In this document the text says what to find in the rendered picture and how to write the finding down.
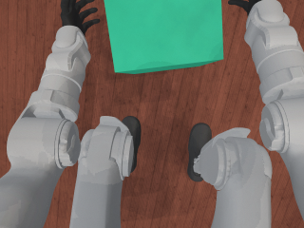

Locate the right robot upper arm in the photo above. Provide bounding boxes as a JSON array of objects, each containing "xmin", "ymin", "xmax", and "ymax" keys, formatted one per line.
[{"xmin": 259, "ymin": 97, "xmax": 304, "ymax": 221}]

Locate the carton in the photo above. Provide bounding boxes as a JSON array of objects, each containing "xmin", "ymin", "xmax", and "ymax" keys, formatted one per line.
[{"xmin": 104, "ymin": 0, "xmax": 224, "ymax": 74}]

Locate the right robot hand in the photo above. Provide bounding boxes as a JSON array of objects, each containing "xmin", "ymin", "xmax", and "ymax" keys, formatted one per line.
[{"xmin": 228, "ymin": 0, "xmax": 262, "ymax": 16}]

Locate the left robot foot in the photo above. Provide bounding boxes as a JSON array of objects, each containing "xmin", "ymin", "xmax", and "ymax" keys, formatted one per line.
[{"xmin": 122, "ymin": 116, "xmax": 142, "ymax": 173}]

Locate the robot right forearm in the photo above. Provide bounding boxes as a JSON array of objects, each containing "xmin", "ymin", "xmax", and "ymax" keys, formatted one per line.
[{"xmin": 244, "ymin": 0, "xmax": 304, "ymax": 105}]

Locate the left robot upper arm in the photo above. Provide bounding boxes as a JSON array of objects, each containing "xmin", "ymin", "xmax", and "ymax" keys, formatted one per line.
[{"xmin": 0, "ymin": 117, "xmax": 82, "ymax": 228}]

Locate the robot left forearm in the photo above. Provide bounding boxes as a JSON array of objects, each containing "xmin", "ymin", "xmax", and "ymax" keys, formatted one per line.
[{"xmin": 7, "ymin": 25, "xmax": 91, "ymax": 161}]

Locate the right robot foot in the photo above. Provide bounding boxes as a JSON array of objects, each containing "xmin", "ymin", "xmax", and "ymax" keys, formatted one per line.
[{"xmin": 187, "ymin": 123, "xmax": 212, "ymax": 182}]

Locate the left robot hand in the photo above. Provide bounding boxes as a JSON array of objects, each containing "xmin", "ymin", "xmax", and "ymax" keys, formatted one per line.
[{"xmin": 60, "ymin": 0, "xmax": 101, "ymax": 37}]

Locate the robot foot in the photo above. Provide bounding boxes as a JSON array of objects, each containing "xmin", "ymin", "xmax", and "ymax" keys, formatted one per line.
[
  {"xmin": 187, "ymin": 123, "xmax": 212, "ymax": 182},
  {"xmin": 122, "ymin": 116, "xmax": 142, "ymax": 173}
]

